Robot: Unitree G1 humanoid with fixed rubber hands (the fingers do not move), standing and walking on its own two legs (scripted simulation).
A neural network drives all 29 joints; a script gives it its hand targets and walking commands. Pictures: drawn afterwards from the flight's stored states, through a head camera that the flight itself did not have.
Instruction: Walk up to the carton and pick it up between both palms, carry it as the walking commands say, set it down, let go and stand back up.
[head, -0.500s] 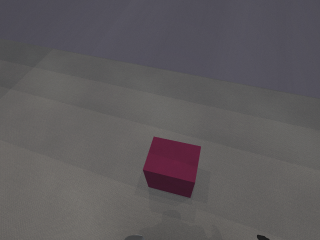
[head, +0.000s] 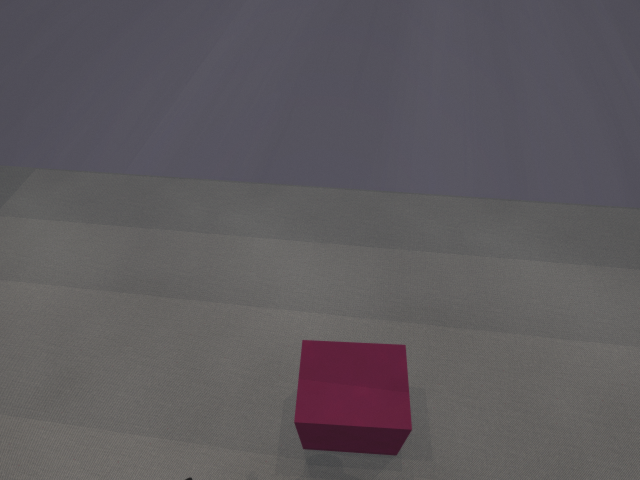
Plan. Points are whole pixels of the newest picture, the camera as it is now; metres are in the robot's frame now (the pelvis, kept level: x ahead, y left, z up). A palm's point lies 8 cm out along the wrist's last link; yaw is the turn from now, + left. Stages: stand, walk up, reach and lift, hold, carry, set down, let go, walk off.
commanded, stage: walk up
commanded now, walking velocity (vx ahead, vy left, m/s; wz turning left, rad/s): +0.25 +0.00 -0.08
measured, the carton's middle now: (351, 400) +0.40 -0.05 -0.62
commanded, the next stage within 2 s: none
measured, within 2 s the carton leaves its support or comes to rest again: neither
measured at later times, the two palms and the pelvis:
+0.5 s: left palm out of the picture +0.09 +0.30 -0.16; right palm out of the picture +0.03 -0.26 -0.07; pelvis -0.01 +0.04 +0.01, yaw -3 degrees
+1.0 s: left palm out of the picture -0.04 +0.21 -0.11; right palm out of the picture -0.09 -0.29 -0.14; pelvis -0.06 -0.03 +0.01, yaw -4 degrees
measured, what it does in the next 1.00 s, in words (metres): steps on the spot: left foot, then right foot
